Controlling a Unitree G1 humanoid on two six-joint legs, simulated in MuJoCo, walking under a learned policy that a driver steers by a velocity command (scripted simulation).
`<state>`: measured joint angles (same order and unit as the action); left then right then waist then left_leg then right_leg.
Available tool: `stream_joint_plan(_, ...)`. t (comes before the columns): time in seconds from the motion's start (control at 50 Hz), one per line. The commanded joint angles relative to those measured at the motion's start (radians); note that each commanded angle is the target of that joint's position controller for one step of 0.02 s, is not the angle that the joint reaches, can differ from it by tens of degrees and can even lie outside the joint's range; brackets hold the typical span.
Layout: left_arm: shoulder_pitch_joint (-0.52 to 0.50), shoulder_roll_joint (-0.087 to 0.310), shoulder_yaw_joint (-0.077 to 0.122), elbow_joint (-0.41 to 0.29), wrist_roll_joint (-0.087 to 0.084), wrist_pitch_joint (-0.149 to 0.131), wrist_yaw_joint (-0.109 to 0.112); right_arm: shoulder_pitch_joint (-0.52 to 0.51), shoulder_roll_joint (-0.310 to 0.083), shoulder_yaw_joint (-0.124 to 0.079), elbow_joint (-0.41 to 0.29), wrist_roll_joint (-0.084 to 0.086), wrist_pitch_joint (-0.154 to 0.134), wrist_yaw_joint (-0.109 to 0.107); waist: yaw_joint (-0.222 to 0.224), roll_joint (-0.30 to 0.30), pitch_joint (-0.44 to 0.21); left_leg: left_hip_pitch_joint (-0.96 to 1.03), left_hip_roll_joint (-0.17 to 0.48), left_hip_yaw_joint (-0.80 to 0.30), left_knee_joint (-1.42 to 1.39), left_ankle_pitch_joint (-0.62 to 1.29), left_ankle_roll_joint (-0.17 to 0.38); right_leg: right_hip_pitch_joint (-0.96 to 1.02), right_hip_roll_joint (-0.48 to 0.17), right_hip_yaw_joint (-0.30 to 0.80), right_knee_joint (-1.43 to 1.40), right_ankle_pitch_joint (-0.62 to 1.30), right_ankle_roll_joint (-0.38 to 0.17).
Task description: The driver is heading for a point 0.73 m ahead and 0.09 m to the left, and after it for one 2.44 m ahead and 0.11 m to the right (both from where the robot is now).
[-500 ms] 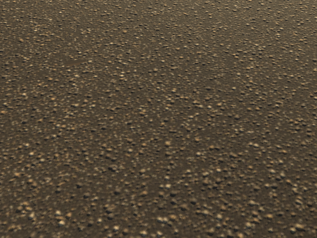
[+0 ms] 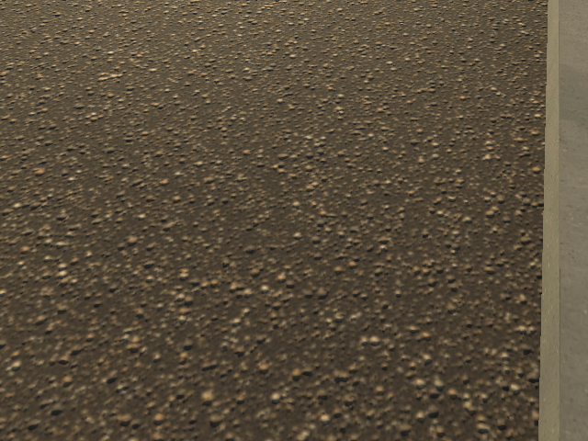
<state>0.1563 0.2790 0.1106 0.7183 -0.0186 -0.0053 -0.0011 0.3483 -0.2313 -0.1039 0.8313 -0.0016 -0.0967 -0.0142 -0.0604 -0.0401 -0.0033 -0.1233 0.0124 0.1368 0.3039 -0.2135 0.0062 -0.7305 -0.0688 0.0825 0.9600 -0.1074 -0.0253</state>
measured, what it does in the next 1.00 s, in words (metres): walks ahead: right foot, then left foot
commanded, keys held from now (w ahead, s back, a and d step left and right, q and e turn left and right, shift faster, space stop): w+e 0.02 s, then w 0.30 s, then w+q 0.58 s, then q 0.10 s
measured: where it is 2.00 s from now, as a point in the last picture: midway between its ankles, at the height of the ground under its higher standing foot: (307, 341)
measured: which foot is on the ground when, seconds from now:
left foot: down 0.00-0.22, up 0.24-0.72, down 0.74-1.00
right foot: up 0.00-0.18, down 0.20-0.76, up 0.78-1.00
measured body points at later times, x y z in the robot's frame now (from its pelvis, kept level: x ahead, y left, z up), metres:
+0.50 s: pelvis +0.27 -0.09 +0.00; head +0.30 -0.10 +0.45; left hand +0.34 +0.18 -0.12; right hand +0.40 -0.36 -0.11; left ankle +0.43 +0.08 -0.67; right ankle +0.22 -0.16 -0.75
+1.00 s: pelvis +0.57 -0.04 +0.00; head +0.61 -0.02 +0.45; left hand +0.70 +0.25 -0.10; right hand +0.70 -0.30 -0.11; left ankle +0.56 +0.02 -0.75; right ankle +0.72 -0.22 -0.68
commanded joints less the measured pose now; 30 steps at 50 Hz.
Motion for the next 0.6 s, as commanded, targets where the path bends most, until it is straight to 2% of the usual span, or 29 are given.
stream_joint_plan(0.02,-0.096,0.011,-0.007,-0.075,0.001,-0.018,-0.021,-0.074,-0.159,-0.037,-0.069,0.006,-0.015,-0.010,0.009,0.117,0.020,0.027,0.257,-0.094,-0.156,0.147,0.138,0.003,-0.018,-0.028,-0.144,0.115,0.009)
stream_joint_plan(0.08,-0.165,-0.010,-0.019,-0.094,-0.002,-0.023,-0.036,-0.012,-0.172,-0.041,-0.031,0.020,-0.005,-0.002,-0.017,0.114,0.056,0.046,0.267,-0.053,-0.151,0.132,0.137,0.070,0.000,-0.074,-0.260,0.072,-0.007)
stream_joint_plan(0.12,-0.191,0.006,-0.017,-0.107,-0.003,-0.026,-0.042,0.001,-0.189,-0.046,-0.010,0.030,0.005,0.003,-0.013,0.127,0.083,0.089,0.291,-0.050,-0.129,0.170,0.136,0.090,0.012,-0.096,-0.315,-0.018,-0.034)
stream_joint_plan(0.14,-0.185,0.018,-0.013,-0.108,-0.002,-0.028,-0.043,-0.002,-0.204,-0.050,-0.001,0.037,0.010,0.004,0.000,0.137,0.083,0.108,0.300,-0.045,-0.097,0.254,0.133,0.122,0.027,-0.116,-0.341,-0.071,-0.051)
stream_joint_plan(0.16,-0.144,0.036,-0.003,-0.101,0.004,-0.031,-0.043,-0.015,-0.218,-0.052,0.004,0.043,0.016,0.004,0.035,0.152,0.057,0.115,0.297,-0.025,-0.025,0.433,0.123,0.209,0.058,-0.145,-0.377,-0.106,-0.070)
stream_joint_plan(0.18,-0.023,0.064,0.017,-0.064,0.007,-0.033,-0.041,-0.034,-0.218,-0.047,0.010,0.049,0.020,0.002,0.109,0.145,-0.011,0.094,0.268,0.021,0.124,0.622,0.101,0.394,0.102,-0.181,-0.444,-0.048,-0.094)
stream_joint_plan(0.2,0.150,0.127,0.050,-0.009,0.006,-0.032,-0.033,-0.024,-0.187,-0.033,0.013,0.039,0.021,-0.002,0.181,0.117,-0.120,-0.026,0.221,0.060,0.341,0.649,0.066,0.678,0.120,-0.161,-0.429,0.002,-0.123)
stream_joint_plan(0.22,0.299,0.240,0.076,0.017,0.006,-0.031,-0.015,-0.027,-0.121,-0.002,-0.029,0.000,0.015,-0.001,0.216,-0.076,-0.240,-0.356,0.139,0.082,0.732,0.215,-0.002,1.006,-0.127,0.223,-0.447,-0.008,-0.222)
stream_joint_plan(0.24,0.305,0.267,0.063,0.023,0.000,-0.039,-0.016,0.026,-0.062,0.024,-0.040,0.010,-0.015,0.007,0.156,-0.241,-0.362,-0.595,-0.012,-0.098,1.007,-0.377,-0.030,1.124,-0.307,0.679,-0.638,-0.132,-0.369)
stream_joint_plan(0.26,0.286,0.178,0.035,0.021,0.008,-0.046,-0.018,-0.038,-0.140,0.003,-0.041,0.047,-0.036,0.016,0.185,-0.133,-0.304,-0.705,0.038,-0.203,1.088,-0.327,-0.014,1.088,-0.284,0.582,-0.649,-0.142,-0.331)
stream_joint_plan(0.28,0.228,0.132,0.021,0.021,0.007,-0.051,-0.016,-0.102,-0.152,0.004,-0.053,0.054,-0.045,0.017,0.173,-0.115,-0.207,-0.732,0.082,-0.186,1.062,-0.245,0.010,0.978,-0.239,0.419,-0.636,-0.083,-0.286)
stream_joint_plan(0.3,0.149,0.107,0.010,0.015,0.008,-0.055,-0.016,-0.132,-0.146,0.004,-0.050,0.034,-0.045,0.009,0.136,-0.033,-0.136,-0.690,0.126,-0.181,0.983,-0.157,0.015,0.835,-0.200,0.317,-0.655,-0.012,-0.254)
stream_joint_plan(0.32,0.092,0.072,-0.002,0.009,0.014,-0.060,-0.016,-0.143,-0.151,-0.003,-0.047,0.016,-0.037,0.004,0.104,-0.031,-0.095,-0.630,0.150,-0.188,0.913,-0.104,0.012,0.728,-0.172,0.256,-0.686,0.067,-0.239)
stream_joint_plan(0.34,0.063,0.053,-0.008,0.007,0.023,-0.065,-0.014,-0.115,-0.139,-0.003,-0.036,0.018,-0.023,0.008,0.072,-0.035,-0.081,-0.577,0.163,-0.198,0.889,-0.069,0.011,0.667,-0.161,0.212,-0.718,0.104,-0.235)
stream_joint_plan(0.38,0.063,0.060,-0.005,0.026,0.023,-0.082,-0.009,-0.091,-0.107,0.004,-0.024,0.024,0.005,0.011,0.046,-0.022,-0.057,-0.561,0.167,-0.199,0.834,-0.024,0.001,0.620,-0.164,0.144,-0.769,0.181,-0.238)
stream_joint_plan(0.42,0.085,0.078,-0.001,0.051,0.026,-0.094,-0.001,-0.134,-0.096,0.009,-0.036,0.021,0.021,0.008,0.049,0.003,-0.015,-0.605,0.158,-0.210,0.744,0.065,-0.013,0.606,-0.162,0.067,-0.799,0.241,-0.227)
stream_joint_plan(0.5,0.099,0.086,-0.005,0.077,0.025,-0.102,0.011,-0.232,-0.079,0.020,-0.062,0.025,0.021,0.022,0.081,-0.010,0.032,-0.563,0.100,-0.194,0.477,0.324,0.002,0.586,-0.110,-0.096,-0.829,0.231,-0.162)
stream_joint_plan(0.54,0.129,0.096,-0.004,0.095,0.021,-0.105,0.016,-0.304,-0.064,0.031,-0.087,0.025,0.021,0.034,0.110,-0.001,0.060,-0.538,0.079,-0.162,0.382,0.396,0.016,0.601,-0.121,-0.131,-0.851,0.206,-0.147)
stream_joint_plan(0.6,0.173,0.105,-0.001,0.127,0.014,-0.094,0.018,-0.367,-0.066,0.037,-0.121,0.027,0.021,0.051,0.132,0.013,0.089,-0.591,0.065,-0.153,0.305,0.357,0.040,0.742,-0.162,-0.162,-0.821,0.257,-0.136)
Keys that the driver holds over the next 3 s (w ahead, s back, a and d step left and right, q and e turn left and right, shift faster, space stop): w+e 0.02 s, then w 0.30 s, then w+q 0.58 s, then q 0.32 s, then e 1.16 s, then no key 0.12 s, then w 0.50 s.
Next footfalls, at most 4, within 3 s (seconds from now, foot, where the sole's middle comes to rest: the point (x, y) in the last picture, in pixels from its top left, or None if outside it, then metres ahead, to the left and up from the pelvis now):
0.20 right None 0.26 -0.17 -0.78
0.74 left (275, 396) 0.60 0.03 -0.78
1.18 right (321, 295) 0.87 -0.11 -0.78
1.50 left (249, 351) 0.72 0.09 -0.78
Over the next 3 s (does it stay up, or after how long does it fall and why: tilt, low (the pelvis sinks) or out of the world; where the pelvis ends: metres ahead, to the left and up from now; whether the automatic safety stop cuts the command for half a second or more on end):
stays up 0.84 -0.12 0.00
